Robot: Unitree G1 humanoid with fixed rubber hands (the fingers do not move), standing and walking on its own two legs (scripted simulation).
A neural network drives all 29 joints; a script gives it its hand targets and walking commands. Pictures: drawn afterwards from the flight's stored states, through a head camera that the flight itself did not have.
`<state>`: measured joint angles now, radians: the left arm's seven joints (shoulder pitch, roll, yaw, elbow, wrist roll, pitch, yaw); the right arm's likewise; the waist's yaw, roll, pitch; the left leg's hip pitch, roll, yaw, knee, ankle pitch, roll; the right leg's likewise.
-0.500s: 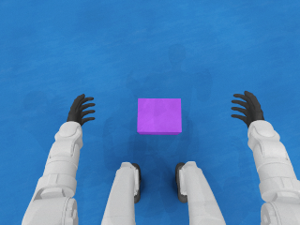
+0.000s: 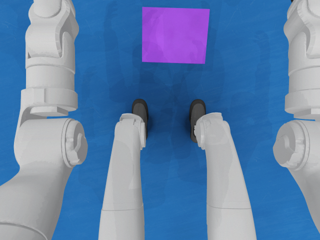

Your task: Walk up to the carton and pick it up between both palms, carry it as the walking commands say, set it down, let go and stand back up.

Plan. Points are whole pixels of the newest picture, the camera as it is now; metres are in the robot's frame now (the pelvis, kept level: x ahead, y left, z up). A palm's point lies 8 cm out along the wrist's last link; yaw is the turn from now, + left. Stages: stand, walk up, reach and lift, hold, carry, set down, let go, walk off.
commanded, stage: reach and lift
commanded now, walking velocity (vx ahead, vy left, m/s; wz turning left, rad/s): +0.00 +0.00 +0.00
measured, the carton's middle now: (173, 39) +0.50 -0.02 -0.55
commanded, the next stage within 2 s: none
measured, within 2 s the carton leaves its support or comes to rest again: neither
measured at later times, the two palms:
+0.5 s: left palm (93, 17) +0.52 +0.18 -0.27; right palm (253, 17) +0.51 -0.19 -0.27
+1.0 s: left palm (109, 26) +0.52 +0.18 -0.41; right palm (228, 26) +0.51 -0.18 -0.41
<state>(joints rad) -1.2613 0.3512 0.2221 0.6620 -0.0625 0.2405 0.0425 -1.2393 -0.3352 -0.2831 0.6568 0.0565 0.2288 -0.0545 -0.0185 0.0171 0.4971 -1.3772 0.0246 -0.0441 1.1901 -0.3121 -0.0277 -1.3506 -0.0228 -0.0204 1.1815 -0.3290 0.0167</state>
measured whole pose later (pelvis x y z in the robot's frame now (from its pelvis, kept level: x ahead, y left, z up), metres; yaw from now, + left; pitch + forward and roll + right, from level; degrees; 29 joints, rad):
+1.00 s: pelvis -0.02 +0.01 -0.23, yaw -2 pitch +31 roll -2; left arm -1.42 0.40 0.04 0.96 -0.28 0.14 0.15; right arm -1.41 -0.37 -0.08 0.95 0.26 0.14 -0.16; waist 0.02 0.00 0.52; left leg -2.08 -0.01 -0.08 2.07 -0.52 -0.05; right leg -2.06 0.01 0.03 2.05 -0.53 0.05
